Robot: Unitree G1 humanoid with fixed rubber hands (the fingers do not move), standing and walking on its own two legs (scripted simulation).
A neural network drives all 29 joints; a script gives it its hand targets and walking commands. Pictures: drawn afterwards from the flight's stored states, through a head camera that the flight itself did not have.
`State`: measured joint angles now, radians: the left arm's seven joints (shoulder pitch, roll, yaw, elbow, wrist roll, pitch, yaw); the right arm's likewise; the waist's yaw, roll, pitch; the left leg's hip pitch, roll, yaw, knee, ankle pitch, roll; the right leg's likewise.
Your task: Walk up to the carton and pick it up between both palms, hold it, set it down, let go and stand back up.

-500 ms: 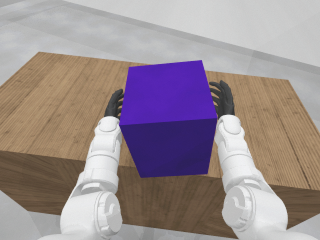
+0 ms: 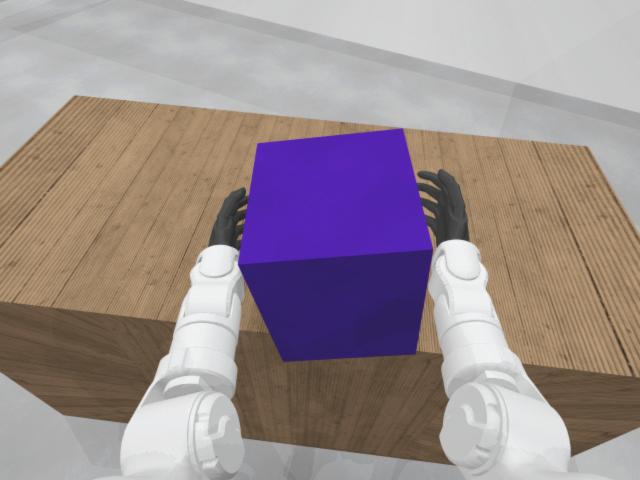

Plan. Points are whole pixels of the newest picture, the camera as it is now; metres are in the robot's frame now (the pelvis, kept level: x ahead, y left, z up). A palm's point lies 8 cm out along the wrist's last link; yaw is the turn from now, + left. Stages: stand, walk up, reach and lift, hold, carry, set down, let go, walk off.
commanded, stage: set down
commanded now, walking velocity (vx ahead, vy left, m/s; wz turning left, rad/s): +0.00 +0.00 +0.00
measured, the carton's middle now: (339, 252) +0.42 -0.02 +0.04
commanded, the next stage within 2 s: none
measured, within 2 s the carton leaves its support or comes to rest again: rests again in 1.76 s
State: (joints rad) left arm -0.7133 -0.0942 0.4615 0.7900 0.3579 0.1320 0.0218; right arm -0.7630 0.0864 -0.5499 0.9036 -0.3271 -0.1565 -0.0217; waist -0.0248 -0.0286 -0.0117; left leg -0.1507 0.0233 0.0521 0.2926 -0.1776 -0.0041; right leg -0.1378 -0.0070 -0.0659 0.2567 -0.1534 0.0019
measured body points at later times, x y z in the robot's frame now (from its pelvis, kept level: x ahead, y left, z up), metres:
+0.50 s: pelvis +0.00 +0.00 +0.00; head +0.02 +0.02 +0.45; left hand +0.41 +0.13 +0.07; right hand +0.41 -0.16 +0.11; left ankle -0.02 +0.12 -0.75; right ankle -0.02 -0.11 -0.75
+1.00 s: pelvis +0.00 +0.00 +0.00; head +0.03 +0.02 +0.45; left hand +0.41 +0.12 +0.07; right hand +0.40 -0.17 +0.09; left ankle -0.02 +0.12 -0.75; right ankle -0.02 -0.11 -0.75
